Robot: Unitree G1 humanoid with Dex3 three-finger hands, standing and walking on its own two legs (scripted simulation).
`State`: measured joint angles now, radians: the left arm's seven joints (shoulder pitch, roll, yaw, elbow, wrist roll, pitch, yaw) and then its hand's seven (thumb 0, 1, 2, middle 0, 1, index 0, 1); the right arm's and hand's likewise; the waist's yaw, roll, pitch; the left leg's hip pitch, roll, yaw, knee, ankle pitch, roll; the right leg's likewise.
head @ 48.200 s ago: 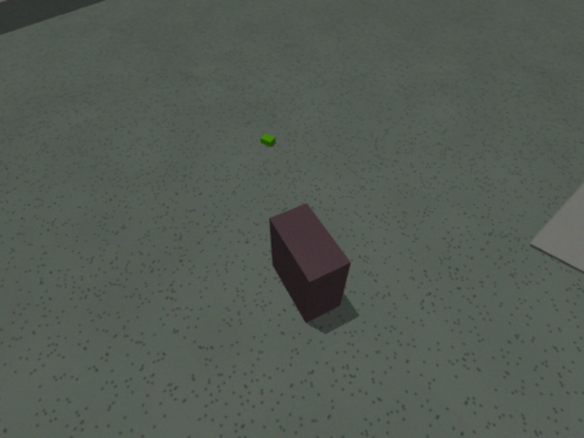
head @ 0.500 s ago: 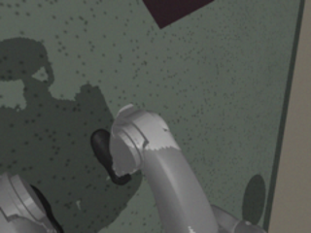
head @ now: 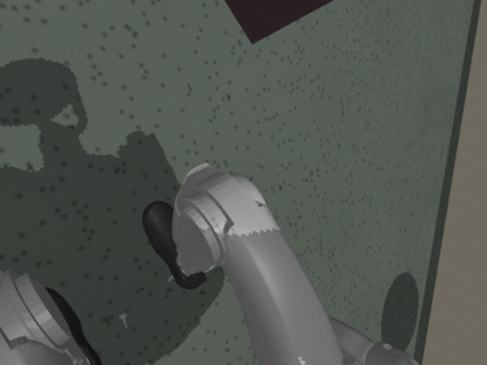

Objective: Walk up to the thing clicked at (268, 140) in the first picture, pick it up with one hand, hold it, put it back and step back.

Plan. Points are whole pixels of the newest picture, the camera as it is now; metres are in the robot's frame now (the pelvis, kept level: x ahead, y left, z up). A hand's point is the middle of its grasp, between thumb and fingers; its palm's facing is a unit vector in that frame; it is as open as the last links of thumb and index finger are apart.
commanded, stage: close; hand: left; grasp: from above
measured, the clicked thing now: out of the picture +0.47 +0.35 -0.32
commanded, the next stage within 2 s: settle in 0.90 s
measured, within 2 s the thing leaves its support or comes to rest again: leaves its support in 1.42 s
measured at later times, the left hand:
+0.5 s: hand out of the picture +0.45 +0.34 -0.29, palm faces -0.17 -0.39 -0.90, open 9.0 cm
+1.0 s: hand out of the picture +0.45 +0.35 -0.29, palm faces -0.18 -0.39 -0.90, open 8.1 cm
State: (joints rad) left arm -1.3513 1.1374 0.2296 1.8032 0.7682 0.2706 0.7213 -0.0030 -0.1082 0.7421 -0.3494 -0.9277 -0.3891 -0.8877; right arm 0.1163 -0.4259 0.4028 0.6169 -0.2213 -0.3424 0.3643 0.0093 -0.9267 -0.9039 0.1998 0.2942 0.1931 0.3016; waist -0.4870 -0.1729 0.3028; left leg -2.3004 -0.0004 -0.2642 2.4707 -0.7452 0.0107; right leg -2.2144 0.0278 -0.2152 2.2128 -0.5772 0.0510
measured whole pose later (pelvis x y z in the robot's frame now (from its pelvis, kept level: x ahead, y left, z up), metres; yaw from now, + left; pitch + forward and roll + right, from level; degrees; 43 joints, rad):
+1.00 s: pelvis +0.00 +0.00 +0.00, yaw +0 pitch +31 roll -17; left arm -1.35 1.13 0.20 1.80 0.75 0.26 0.73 0.00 0.30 0.39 -0.72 -0.60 -0.75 -0.54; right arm 0.12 -0.43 0.40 0.63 -0.23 -0.36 0.37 0.01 -0.93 -0.90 0.20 0.29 0.19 0.30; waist -0.49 -0.17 0.30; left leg -2.29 0.00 -0.26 2.47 -0.75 0.01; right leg -2.21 0.02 -0.22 2.21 -0.58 0.05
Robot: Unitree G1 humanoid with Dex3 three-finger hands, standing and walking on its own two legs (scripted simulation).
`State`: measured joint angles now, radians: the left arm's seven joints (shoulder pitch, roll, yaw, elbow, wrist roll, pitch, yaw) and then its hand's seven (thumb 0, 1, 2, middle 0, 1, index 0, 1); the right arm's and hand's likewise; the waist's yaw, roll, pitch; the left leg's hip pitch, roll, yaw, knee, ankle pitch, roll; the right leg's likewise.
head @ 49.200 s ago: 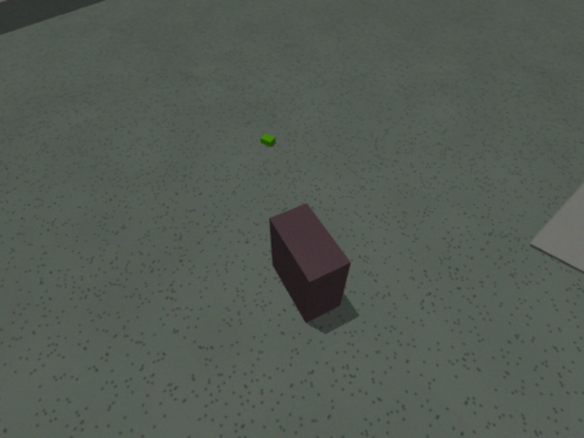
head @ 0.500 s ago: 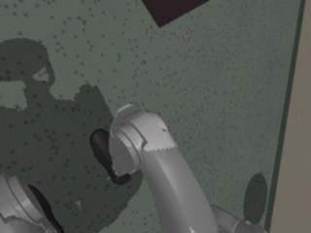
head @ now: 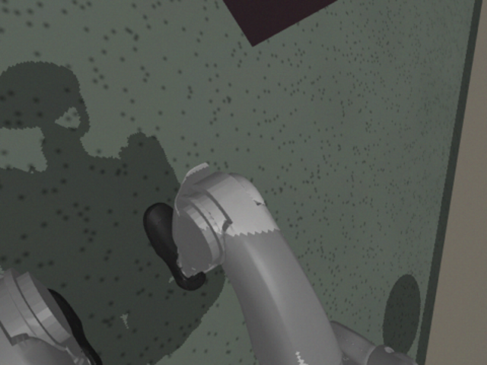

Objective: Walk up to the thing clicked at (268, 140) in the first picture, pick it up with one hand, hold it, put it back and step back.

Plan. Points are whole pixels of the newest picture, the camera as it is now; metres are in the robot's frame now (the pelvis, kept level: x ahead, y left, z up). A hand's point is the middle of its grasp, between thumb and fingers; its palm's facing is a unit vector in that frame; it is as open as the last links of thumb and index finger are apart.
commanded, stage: settle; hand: left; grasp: from above
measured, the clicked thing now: out of the picture +0.47 +0.36 -0.32
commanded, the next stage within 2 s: lift in 0.92 s
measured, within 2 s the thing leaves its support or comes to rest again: leaves its support in 0.42 s
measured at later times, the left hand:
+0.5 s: hand out of the picture +0.46 +0.36 -0.27, palm faces -0.11 -0.41 -0.91, open 8.0 cm
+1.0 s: hand out of the picture +0.45 +0.37 -0.19, palm faces -0.16 -0.40 -0.90, open 8.0 cm
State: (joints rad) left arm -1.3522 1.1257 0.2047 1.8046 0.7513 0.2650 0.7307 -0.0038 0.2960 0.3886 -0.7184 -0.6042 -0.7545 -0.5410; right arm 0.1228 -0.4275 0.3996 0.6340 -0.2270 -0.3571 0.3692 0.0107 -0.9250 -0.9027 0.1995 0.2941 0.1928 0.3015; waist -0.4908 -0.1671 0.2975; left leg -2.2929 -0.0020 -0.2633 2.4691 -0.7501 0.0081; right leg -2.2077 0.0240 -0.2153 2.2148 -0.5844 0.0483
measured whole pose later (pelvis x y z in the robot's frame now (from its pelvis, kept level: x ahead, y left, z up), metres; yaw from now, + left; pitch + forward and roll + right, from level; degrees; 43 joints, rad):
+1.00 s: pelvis +0.01 -0.01 +0.01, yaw +5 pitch +36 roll -11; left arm -1.25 0.84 0.26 1.65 0.80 0.39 0.58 0.00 0.23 0.37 -0.83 -0.51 -0.87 -0.46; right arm 0.21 -0.34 0.19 0.81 -0.15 -0.33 0.35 0.00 -0.90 -0.90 0.20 0.29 0.19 0.30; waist -0.37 -0.01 0.06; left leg -2.31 -0.01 -0.16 2.40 -0.73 0.01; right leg -2.27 0.00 -0.13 2.24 -0.61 0.03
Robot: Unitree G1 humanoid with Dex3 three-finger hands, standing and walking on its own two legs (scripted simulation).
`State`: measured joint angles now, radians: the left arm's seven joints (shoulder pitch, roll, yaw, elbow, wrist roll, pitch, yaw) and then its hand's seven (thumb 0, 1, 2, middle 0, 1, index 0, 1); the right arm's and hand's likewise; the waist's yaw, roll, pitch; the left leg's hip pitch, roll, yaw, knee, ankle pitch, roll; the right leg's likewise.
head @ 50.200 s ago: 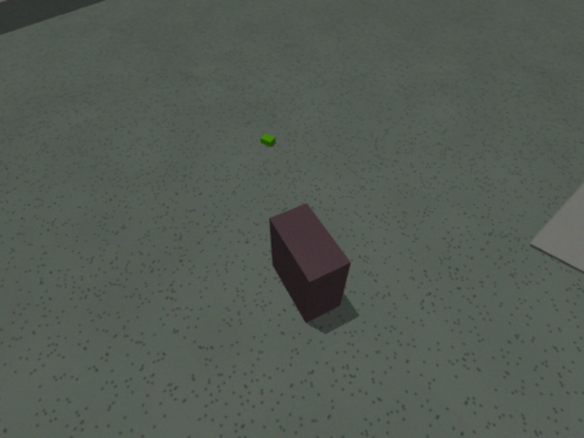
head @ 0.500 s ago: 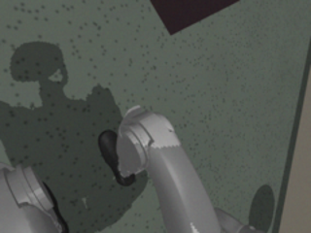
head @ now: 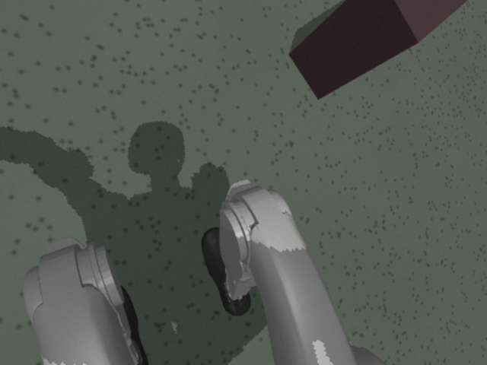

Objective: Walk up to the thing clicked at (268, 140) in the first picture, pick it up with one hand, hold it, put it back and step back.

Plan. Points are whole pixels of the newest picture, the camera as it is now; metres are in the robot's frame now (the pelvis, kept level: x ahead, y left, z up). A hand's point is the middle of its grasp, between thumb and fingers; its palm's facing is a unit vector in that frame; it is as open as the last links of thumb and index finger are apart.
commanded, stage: lift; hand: left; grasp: from above
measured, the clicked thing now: out of the picture +0.49 +0.34 -0.23
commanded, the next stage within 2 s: hold in 1.74 s
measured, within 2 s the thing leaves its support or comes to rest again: neither
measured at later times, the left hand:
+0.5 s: hand out of the picture +0.44 +0.33 -0.09, palm faces -0.19 -0.38 -0.91, open 7.9 cm
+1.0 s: hand out of the picture +0.37 +0.30 +0.11, palm faces -0.20 -0.38 -0.90, open 7.8 cm
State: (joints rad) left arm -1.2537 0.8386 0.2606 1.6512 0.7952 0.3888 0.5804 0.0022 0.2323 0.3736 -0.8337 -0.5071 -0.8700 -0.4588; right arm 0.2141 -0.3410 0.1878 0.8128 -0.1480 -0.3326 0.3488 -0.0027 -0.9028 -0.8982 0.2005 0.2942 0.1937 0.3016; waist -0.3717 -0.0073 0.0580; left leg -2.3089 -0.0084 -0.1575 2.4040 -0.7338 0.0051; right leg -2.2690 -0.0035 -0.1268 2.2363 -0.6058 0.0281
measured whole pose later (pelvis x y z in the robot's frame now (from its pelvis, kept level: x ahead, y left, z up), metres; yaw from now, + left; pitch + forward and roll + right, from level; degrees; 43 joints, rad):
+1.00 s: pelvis +0.01 -0.02 +0.20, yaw +8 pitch +31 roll -2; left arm -0.75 0.36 0.04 1.10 0.63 0.64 0.38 -0.02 0.27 0.26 -0.96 -0.28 -0.96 -0.29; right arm 0.13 -0.27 0.02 0.84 0.00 -0.18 0.06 0.00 -0.92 -0.91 0.20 0.30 0.20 0.30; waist -0.12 0.06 -0.23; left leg -1.62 0.01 -0.05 1.70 -0.63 -0.02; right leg -1.64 0.00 -0.04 1.65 -0.56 -0.01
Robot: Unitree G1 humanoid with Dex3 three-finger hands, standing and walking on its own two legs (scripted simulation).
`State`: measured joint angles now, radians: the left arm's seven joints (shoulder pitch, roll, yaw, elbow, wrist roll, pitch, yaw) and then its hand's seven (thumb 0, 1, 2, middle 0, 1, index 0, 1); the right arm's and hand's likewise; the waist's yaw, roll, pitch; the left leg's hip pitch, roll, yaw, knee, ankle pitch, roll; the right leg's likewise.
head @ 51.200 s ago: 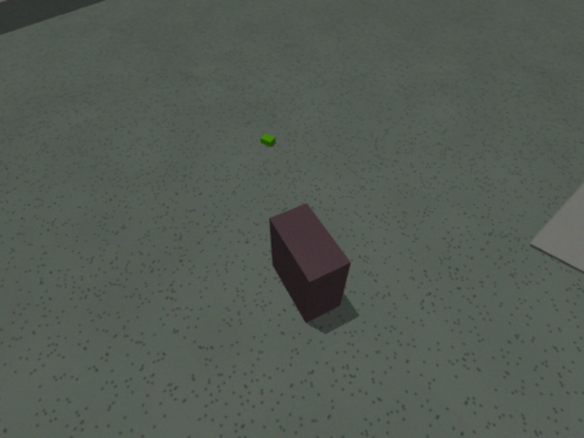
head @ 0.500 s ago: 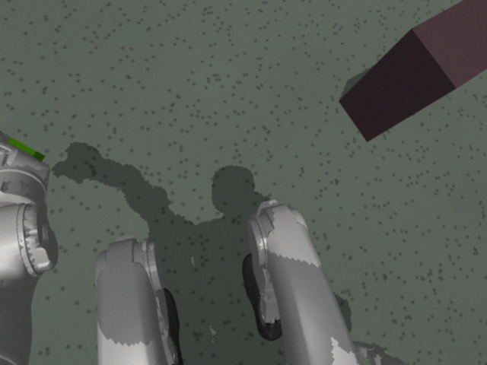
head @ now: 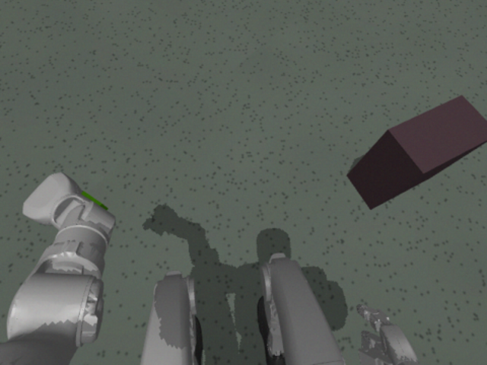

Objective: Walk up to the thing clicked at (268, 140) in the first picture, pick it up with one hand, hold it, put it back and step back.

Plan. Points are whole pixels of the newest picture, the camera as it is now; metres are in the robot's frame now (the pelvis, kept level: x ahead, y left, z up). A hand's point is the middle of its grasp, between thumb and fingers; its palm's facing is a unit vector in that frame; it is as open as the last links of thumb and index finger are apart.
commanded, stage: lift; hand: left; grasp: from above
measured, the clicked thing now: (84, 213) +0.41 +0.27 -0.13
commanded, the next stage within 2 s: hold in 0.74 s
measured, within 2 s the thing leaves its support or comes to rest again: neither
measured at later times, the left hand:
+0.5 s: hand (42, 169) +0.40 +0.23 +0.07, palm faces -0.28 -0.37 -0.89, open 7.7 cm
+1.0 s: hand (5, 157) +0.39 +0.24 +0.13, palm faces -0.27 -0.36 -0.89, open 7.6 cm
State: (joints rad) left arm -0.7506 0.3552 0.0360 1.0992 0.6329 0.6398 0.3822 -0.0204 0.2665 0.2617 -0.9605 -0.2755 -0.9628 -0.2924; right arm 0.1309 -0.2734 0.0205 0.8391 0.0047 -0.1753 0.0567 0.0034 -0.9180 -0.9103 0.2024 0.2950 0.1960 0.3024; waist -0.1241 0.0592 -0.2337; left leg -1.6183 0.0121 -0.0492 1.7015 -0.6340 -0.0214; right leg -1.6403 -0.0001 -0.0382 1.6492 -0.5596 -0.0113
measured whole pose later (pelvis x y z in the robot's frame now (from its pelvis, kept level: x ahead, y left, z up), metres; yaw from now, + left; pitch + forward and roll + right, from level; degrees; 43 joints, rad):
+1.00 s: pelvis +0.07 +0.00 +0.20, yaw +0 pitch +10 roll +0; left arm -0.63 0.19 -0.10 1.16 0.60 0.69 0.39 -0.01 0.35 0.14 -0.94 -0.26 -0.96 -0.25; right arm 0.25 -0.27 0.01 0.86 0.03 -0.16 0.07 0.01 -0.91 -0.91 0.20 0.30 0.20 0.30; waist -0.05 0.02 -0.10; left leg -0.55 0.01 0.00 0.75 -0.37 -0.01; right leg -0.58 0.00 0.00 0.74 -0.33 0.00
